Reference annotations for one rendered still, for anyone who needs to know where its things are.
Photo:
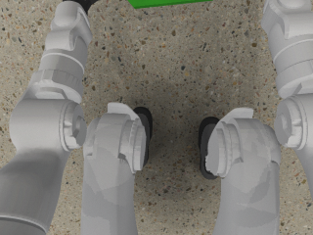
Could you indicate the robot right forearm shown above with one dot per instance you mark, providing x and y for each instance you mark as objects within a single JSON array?
[{"x": 289, "y": 28}]

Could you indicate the robot left forearm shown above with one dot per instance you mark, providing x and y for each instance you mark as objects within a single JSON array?
[{"x": 64, "y": 58}]

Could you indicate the right robot thigh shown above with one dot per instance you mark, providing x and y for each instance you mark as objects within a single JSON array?
[{"x": 250, "y": 192}]

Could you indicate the robot right foot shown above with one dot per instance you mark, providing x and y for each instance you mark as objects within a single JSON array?
[{"x": 206, "y": 127}]

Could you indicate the robot left upper arm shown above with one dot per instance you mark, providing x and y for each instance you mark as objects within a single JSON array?
[{"x": 44, "y": 132}]

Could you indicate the left robot hand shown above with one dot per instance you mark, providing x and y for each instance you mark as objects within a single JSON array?
[{"x": 86, "y": 4}]

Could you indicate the robot right upper arm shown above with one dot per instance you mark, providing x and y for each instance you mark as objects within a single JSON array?
[{"x": 293, "y": 127}]

